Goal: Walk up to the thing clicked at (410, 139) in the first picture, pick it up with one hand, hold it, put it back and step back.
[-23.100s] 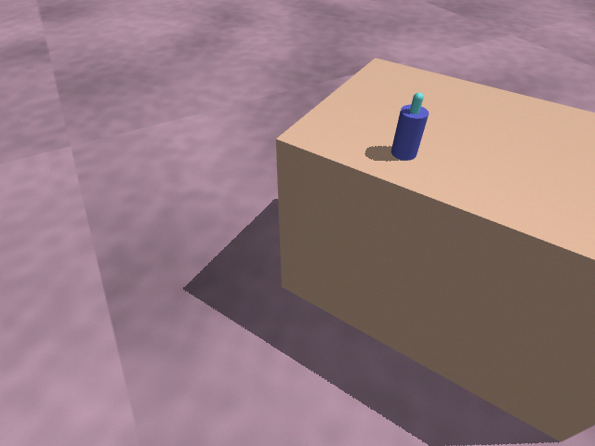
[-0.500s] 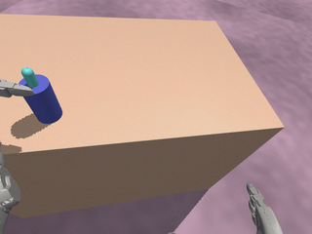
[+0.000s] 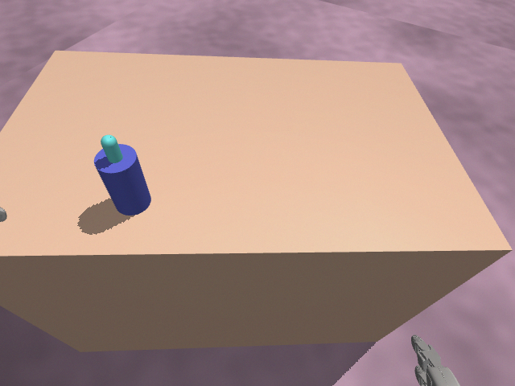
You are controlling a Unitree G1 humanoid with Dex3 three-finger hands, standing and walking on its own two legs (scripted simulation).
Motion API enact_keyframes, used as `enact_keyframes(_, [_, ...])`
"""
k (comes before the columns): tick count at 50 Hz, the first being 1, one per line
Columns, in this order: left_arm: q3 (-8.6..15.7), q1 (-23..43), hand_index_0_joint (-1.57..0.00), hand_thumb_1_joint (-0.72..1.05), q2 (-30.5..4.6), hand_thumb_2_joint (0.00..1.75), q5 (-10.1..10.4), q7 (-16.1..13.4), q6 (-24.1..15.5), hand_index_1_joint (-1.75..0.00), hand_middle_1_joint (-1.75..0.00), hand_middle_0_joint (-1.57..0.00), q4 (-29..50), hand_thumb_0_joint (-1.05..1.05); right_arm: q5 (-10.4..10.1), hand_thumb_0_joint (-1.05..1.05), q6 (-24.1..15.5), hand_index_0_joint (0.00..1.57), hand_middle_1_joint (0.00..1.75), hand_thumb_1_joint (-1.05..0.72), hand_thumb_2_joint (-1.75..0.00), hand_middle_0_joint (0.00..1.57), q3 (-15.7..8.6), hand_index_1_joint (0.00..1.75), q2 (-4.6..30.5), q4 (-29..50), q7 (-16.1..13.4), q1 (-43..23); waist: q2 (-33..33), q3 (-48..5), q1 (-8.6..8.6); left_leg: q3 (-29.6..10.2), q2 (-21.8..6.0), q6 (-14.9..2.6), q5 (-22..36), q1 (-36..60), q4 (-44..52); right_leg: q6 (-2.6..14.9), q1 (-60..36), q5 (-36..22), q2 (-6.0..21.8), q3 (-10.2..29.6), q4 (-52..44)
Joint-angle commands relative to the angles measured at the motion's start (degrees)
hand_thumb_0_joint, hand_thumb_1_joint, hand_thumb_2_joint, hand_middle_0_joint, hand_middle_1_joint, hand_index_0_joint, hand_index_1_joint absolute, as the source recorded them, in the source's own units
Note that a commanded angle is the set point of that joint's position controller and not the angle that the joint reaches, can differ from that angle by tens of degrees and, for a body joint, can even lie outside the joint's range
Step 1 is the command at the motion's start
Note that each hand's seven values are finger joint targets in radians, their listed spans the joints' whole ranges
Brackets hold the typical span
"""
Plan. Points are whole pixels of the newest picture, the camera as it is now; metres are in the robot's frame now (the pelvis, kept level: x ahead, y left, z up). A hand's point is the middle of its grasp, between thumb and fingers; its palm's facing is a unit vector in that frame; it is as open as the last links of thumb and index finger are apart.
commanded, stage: sink last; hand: left
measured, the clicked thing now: (121, 172) +0.48 +0.23 +0.04
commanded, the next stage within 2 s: home in 0.84 s
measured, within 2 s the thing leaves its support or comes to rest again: neither
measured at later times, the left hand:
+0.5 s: hand out of the picture +0.20 +0.27 +0.11, palm faces +0.39 -0.83 -0.40, open 17.5 cm
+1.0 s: hand out of the picture +0.15 +0.26 +0.12, palm faces +0.41 -0.79 -0.46, open 17.5 cm
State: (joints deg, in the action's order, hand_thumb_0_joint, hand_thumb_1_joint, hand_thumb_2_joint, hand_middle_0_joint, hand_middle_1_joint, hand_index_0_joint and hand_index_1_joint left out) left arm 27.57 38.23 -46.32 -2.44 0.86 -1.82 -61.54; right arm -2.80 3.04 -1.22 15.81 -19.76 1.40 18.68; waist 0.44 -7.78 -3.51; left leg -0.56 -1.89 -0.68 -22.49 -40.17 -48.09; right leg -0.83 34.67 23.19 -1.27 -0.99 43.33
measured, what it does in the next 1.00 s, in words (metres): stands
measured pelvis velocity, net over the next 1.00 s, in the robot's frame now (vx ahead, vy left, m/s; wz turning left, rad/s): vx -0.03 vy -0.03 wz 0.02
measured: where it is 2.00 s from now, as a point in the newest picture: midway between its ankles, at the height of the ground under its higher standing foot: outside the picture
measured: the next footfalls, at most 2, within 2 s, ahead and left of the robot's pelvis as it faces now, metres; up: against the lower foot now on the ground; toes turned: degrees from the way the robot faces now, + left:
none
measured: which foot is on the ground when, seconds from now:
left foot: down 0.00-1.00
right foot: down 0.00-1.00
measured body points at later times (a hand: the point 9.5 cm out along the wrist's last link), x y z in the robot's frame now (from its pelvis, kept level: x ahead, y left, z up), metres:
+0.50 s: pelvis -0.01 -0.01 +0.01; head +0.00 -0.03 +0.46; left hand +0.17 +0.31 +0.14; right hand +0.16 -0.27 -0.05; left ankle +0.00 +0.10 -0.70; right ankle -0.03 -0.14 -0.70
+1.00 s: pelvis -0.03 -0.03 +0.01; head -0.02 -0.05 +0.46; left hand +0.13 +0.30 +0.15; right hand +0.13 -0.30 -0.05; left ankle +0.00 +0.10 -0.70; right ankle -0.03 -0.14 -0.70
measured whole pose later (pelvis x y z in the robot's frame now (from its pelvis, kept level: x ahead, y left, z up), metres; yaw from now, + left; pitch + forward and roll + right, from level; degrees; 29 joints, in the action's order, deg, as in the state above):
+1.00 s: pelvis -0.03 -0.03 +0.01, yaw +1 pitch +2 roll +1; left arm 21.8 -28.0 -21.1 4.2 -2.2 -10.8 11.9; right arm -2.2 -3.6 -7.6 13.6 -17.8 -4.0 24.0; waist 1.9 -2.7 2.7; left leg -0.4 -0.6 1.1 -19.1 -25.8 -42.9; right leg 0.9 23.2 23.6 0.1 -1.0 44.7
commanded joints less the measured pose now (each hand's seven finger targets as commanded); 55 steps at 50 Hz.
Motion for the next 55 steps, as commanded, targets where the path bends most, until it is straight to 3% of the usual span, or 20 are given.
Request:
enact_keyframes(1, [-2.4,9.5,-0.05,-0.59,-8.9,0.02,1.6,-0.8,-2.5,-0.03,-0.01,-0.06,20.3,0.0,-0.3,0.0,-3.5,0.05,0.05,0.52,-0.06,0.05,-5.9,0.05,9.7,7.1,-0.5,1.3,12.1,-22.4,0.98,-1.2,-1.8,1.59,33.3,29.1,5.4,2.17,-1.1,-19.0,-1.2,-2.6,-3.9])
enact_keyframes(2, [-4.0,7.9,-0.05,-0.58,-7.0,0.02,1.9,-0.8,-2.3,-0.03,-0.02,-0.06,23.9,0.0,-0.5,0.0,-3.8,0.05,0.05,0.53,-0.06,0.05,-3.8,0.05,7.2,6.5,-0.2,1.3,12.6,-21.5,1.57,-1.4,-1.8,1.68,34.3,29.2,5.7,2.22,-1.8,-19.5,-1.2,-2.9,-3.8])
enact_keyframes(3, [-2.9,3.3,-0.05,-0.58,-7.1,0.02,2.3,-1.1,-2.0,-0.03,-0.02,-0.06,25.4,0.0,-0.7,0.0,-4.1,0.05,0.05,0.53,-0.06,0.05,-4.3,0.05,7.7,7.2,-0.3,0.8,11.2,-20.2,2.29,-1.3,-1.7,1.73,33.2,28.3,6.3,2.13,-2.7,-18.8,-1.2,-3.1,-4.2])
enact_keyframes(6, [2.0,-10.2,-0.05,-0.56,-9.8,0.03,3.9,-2.5,-2.4,-0.03,-0.02,-0.06,43.2,0.0,-1.2,0.0,-4.2,0.05,0.05,0.54,-0.06,0.05,-9.4,0.05,13.0,10.6,-1.6,1.8,7.8,-21.0,4.28,-0.9,-1.1,1.46,32.7,28.1,7.5,1.92,-7.8,-20.8,-1.0,-3.3,-4.4])
enact_keyframes(8, [-0.8,-18.1,-0.05,-0.54,-3.0,0.02,5.2,-2.8,-2.1,-0.03,-0.02,-0.05,53.6,0.0,-1.5,0.0,-3.7,0.05,0.05,0.55,-0.05,0.05,-5.5,0.05,7.7,9.4,-1.7,3.7,7.5,-14.4,4.94,0.1,-0.1,1.21,28.4,24.9,8.7,1.79,-9.1,-20.1,-0.5,-2.9,-5.3])
enact_keyframes(12, [3.5,-32.8,-0.04,-0.53,-1.8,0.01,6.7,-5.1,-1.6,-0.02,-0.02,-0.05,68.5,0.0,-2.0,0.0,-3.1,0.05,0.05,0.55,-0.05,0.05,-9.6,0.05,10.0,12.0,-3.3,2.2,6.3,-9.5,5.38,1.0,0.5,1.02,22.8,22.9,10.6,1.72,-11.2,-17.9,-0.1,-2.2,-6.2])
enact_keyframes(15, [2.8,-37.2,-0.04,-0.51,2.9,0.01,7.2,-6.2,-2.2,-0.02,-0.02,-0.04,77.6,0.0,-1.8,0.0,-2.9,0.05,0.05,0.56,-0.04,0.06,-9.5,0.05,8.0,12.1,-4.2,0.6,6.8,-6.3,5.67,1.6,0.9,1.01,18.0,21.4,11.6,1.55,-12.0,-15.1,0.4,-1.3,-6.9])
enact_keyframes(17, [-0.7,-43.3,-0.05,-0.53,8.6,0.01,7.4,-6.1,-2.5,-0.03,-0.03,-0.05,80.8,0.0,-1.7,0.0,-2.9,0.05,0.05,0.55,-0.05,0.06,-6.4,0.05,4.0,10.8,-4.2,2.3,7.8,-3.6,5.93,2.0,1.0,0.91,16.1,20.8,11.9,1.61,-11.0,-13.4,0.5,-1.1,-6.9])
enact_keyframes(20, [-4.5,-51.4,-0.05,-0.52,14.7,0.01,7.4,-5.7,-3.3,-0.03,-0.03,-0.04,84.4,0.0,-1.3,0.0,-3.5,0.05,0.05,0.55,-0.05,0.06,-7.6,0.05,5.1,13.0,-5.0,1.5,5.0,-2.9,5.32,2.1,1.0,0.52,16.3,21.5,11.6,1.51,-10.5,-14.1,0.5,-1.2,-6.6])
enact_keyframes(23, [-5.5,-58.4,-0.04,-0.52,16.6,0.01,7.3,-5.2,-4.1,-0.03,-0.03,-0.04,89.4,0.0,-0.9,0.0,-4.1,0.05,0.05,0.56,-0.04,0.06,-9.2,0.05,6.3,13.8,-5.1,2.2,3.6,-2.6,5.64,2.2,1.1,0.4,15.9,21.5,11.3,1.4,-10.6,-13.9,0.6,-1.3,-6.3])
enact_keyframes(24, [-2.4,-57.9,-0.05,-0.52,13.5,0.01,7.4,-5.3,-4.5,-0.03,-0.04,-0.04,91.6,0.0,-0.8,0.0,-4.4,0.05,0.05,0.55,-0.04,0.06,-9.6,0.05,6.2,13.8,-5.1,2.9,3.0,-3.2,5.7,2.3,1.2,0.27,14.7,21.5,11.3,1.23,-10.8,-12.8,0.6,-1.2,-6.5])
enact_keyframes(27, [-1.1,-63.6,-0.05,-0.5,13.5,0.01,7.6,-5.2,-5.5,-0.03,-0.04,-0.04,94.3,0.0,-0.7,0.0,-4.6,0.05,0.05,0.56,-0.04,0.06,-12.1,0.05,7.6,14.9,-5.6,4.3,0.1,-1.1,5.8,2.7,1.8,-0.18,12.2,20.0,11.0,0.69,-10.7,-11.4,1.0,-1.0,-7.8])
enact_keyframes(31, [0.2,-62.2,-0.05,-0.51,13.5,0.01,7.8,-4.9,-6.7,-0.03,-0.04,-0.04,93.8,0.0,-0.5,0.0,-5.3,0.05,0.05,0.55,-0.04,0.06,-9.0,0.05,3.5,14.0,-5.5,4.0,-0.7,4.4,5.62,3.1,2.3,-0.48,4.9,17.3,11.4,0.22,-7.9,-3.9,1.9,0.5,-9.9])
enact_keyframes(34, [-1.1,-62.4,-0.05,-0.53,15.6,0.02,7.7,-4.5,-7.2,-0.04,-0.05,-0.05,88.7,0.0,-0.4,0.0,-6.0,0.05,0.05,0.55,-0.05,0.06,-8.1,0.05,2.4,12.3,-5.7,4.1,-0.6,7.6,5.37,3.2,2.4,-0.42,2.7,15.9,11.4,0.18,-5.8,-0.3,2.4,2.0,-10.9])
enact_keyframes(39, [-1.5,-62.8,-0.06,-0.55,16.2,0.02,7.4,-3.7,-9.5,-0.05,-0.06,-0.06,87.3,0.0,0.0,0.0,-8.2,0.05,0.05,0.53,-0.05,0.06,-7.9,0.05,3.6,15.7,-5.5,1.6,-1.4,4.2,6.09,2.8,2.6,-0.42,2.9,17.7,11.3,0.16,-7.4,0.7,2.9,2.4,-10.9])
enact_keyframes(43, [3.0,-63.2,-0.05,-0.54,11.9,0.03,7.3,-4.4,-11.4,-0.05,-0.05,-0.05,87.3,0.0,0.4,0.0,-9.4,0.05,0.05,0.53,-0.05,0.06,-10.3,0.05,5.5,12.9,-5.8,1.3,-0.1,3.5,7.1,2.7,2.8,-0.22,3.3,16.8,10.4,0.0,-8.6,2.2,3.6,4.1,-11.6])
enact_keyframes(47, [4.5,-62.7,-0.06,-0.58,11.5,0.04,7.3,-5.0,-12.3,-0.06,-0.06,-0.07,84.4,0.0,0.5,0.0,-10.2,0.05,0.05,0.5,-0.06,0.06,-9.8,0.05,4.9,13.3,-5.8,1.4,-0.2,3.6,6.92,2.6,2.6,-0.29,4.3,16.7,10.9,0.15,-9.5,0.2,3.3,3.1,-11.2])
enact_keyframes(49, [2.2,-65.2,-0.05,-0.58,14.4,0.04,7.4,-4.5,-12.4,-0.05,-0.05,-0.05,79.5,0.0,0.3,0.0,-10.4,0.12,0.16,0.34,-0.22,0.12,-8.2,0.16,3.4,12.9,-5.6,1.4,-1.5,5.4,6.95,2.6,2.5,-0.38,4.1,16.5,11.3,-0.07,-8.9,0.0,3.2,2.8,-11.5])
enact_keyframes(51, [-0.5,-65.4,-0.05,-0.56,16.9,0.06,7.2,-4.0,-13.1,-0.06,-0.06,-0.05,77.3,0.0,0.2,0.0,-10.6,0.12,0.16,0.18,-0.38,0.12,-3.9,0.16,-0.1,12.1,-5.0,0.7,-0.9,6.4,7.58,2.7,2.4,-0.33,4.4,16.3,11.8,0.19,-8.9,-0.7,3.0,1.9,-10.8])
enact_keyframes(55, [-8.7,-63.7,-0.06,-0.51,23.3,0.09,6.9,-3.1,-13.9,-0.07,-0.07,-0.05,75.0,0.0,0.0,0.0,-11.1,0.13,0.19,-0.14,-0.52,0.13,1.2,0.19,-3.9,11.9,-4.6,-1.5,0.0,5.2,7.26,2.9,2.4,-0.53,6.4,16.9,12.3,0.58,-8.3,-4.2,2.3,0.3,-9.0])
